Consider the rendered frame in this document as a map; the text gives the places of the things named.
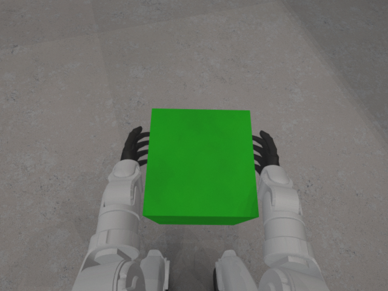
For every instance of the left robot hand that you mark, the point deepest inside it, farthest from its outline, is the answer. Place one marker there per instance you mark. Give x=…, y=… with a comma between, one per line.
x=131, y=146

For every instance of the robot left upper arm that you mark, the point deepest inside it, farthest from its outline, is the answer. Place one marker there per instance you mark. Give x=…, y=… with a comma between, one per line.
x=122, y=275

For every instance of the robot left thigh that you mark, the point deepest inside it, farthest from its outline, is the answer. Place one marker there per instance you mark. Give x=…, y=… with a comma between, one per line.
x=156, y=273

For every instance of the robot thigh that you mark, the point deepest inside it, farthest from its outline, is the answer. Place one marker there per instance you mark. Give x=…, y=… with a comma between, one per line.
x=233, y=275
x=156, y=273

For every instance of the robot right upper arm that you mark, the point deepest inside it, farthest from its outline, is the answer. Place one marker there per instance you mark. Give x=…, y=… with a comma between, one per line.
x=283, y=279

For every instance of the right robot forearm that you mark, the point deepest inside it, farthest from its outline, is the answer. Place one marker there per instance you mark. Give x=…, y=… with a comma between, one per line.
x=284, y=227

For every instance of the carton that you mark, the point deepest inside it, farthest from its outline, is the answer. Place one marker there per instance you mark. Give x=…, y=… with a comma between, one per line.
x=200, y=168

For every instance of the robot right thigh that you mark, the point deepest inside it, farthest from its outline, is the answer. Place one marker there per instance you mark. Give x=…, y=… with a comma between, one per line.
x=233, y=275

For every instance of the left robot forearm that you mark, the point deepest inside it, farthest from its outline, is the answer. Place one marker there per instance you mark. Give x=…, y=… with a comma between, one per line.
x=116, y=235

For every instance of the right robot hand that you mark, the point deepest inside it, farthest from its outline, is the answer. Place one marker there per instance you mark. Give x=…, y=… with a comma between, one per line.
x=268, y=151

